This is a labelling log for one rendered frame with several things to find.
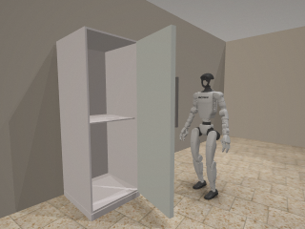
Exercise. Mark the left robot forearm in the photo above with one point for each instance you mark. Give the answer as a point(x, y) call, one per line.
point(225, 123)

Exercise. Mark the left robot upper arm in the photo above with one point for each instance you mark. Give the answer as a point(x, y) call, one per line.
point(219, 96)

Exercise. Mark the right robot forearm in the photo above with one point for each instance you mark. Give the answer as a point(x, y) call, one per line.
point(189, 120)

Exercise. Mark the left robot hand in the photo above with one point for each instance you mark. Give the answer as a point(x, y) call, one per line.
point(224, 140)

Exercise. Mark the handle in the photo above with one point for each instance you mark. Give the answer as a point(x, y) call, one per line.
point(176, 102)

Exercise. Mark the robot right thigh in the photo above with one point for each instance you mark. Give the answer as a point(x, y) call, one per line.
point(195, 144)

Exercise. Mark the robot left thigh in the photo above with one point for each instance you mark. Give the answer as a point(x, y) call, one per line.
point(212, 137)

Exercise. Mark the right robot hand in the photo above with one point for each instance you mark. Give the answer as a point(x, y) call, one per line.
point(184, 132)

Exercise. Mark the fridge door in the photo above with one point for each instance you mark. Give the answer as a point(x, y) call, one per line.
point(155, 113)

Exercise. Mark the robot thigh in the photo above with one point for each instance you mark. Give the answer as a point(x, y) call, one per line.
point(195, 144)
point(212, 137)

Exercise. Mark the right robot upper arm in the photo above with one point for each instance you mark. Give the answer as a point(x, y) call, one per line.
point(194, 109)

